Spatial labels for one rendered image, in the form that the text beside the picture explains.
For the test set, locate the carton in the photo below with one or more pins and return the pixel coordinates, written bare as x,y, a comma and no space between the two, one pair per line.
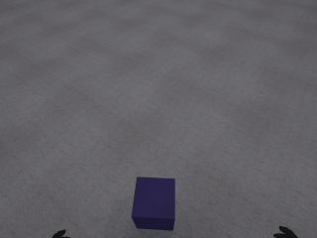
154,203

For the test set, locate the robot right hand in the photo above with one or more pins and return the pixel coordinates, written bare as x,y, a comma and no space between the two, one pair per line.
288,233

